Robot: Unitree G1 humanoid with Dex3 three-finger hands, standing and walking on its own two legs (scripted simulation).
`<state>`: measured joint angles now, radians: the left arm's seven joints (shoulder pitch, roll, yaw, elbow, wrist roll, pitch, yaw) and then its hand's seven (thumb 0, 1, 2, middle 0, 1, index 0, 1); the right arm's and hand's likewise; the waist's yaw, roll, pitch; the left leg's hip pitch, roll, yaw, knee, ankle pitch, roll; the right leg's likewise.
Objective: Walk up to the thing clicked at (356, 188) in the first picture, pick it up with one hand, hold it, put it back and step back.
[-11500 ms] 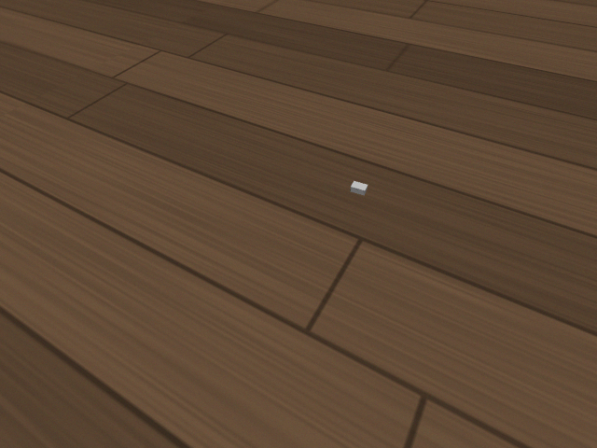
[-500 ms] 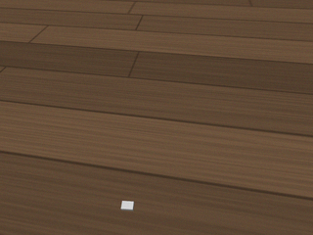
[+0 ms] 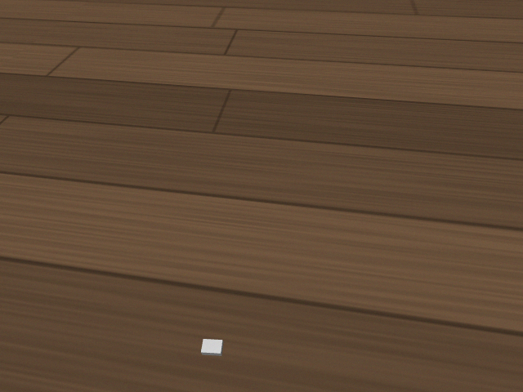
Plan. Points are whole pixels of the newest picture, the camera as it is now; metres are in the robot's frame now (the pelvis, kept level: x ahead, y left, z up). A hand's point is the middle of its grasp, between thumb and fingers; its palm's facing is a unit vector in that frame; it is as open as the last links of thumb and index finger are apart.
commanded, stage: stand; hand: left
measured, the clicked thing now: (212, 347) +0.39 +0.23 -0.77
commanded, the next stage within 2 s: none
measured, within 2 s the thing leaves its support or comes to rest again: neither
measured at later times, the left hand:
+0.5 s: hand out of the picture +0.09 +0.26 -0.16, palm faces -0.04 -0.94 -0.34, open 7.4 cm
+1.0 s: hand out of the picture +0.10 +0.26 -0.16, palm faces -0.03 -0.94 -0.34, open 7.4 cm
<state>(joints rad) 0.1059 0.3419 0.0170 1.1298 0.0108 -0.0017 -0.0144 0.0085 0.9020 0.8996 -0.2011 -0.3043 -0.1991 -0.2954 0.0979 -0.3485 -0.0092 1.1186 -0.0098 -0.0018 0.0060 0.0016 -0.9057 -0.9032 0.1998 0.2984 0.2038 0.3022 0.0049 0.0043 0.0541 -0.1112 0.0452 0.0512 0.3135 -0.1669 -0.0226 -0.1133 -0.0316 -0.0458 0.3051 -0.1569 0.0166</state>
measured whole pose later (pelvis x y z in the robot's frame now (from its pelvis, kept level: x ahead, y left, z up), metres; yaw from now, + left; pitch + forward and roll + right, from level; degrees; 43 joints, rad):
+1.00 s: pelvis +0.03 +0.01 +0.00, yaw +0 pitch -1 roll +0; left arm 0.12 0.35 -0.01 1.11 0.01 -0.01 0.00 0.01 0.90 0.90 -0.20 -0.30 -0.20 -0.30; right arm 0.10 -0.35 -0.01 1.12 -0.02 -0.01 0.00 0.00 -0.91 -0.90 0.20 0.30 0.20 0.30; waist 0.00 0.00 0.04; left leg -0.08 0.03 0.06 0.31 -0.21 -0.01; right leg -0.08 -0.05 -0.04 0.30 -0.20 0.04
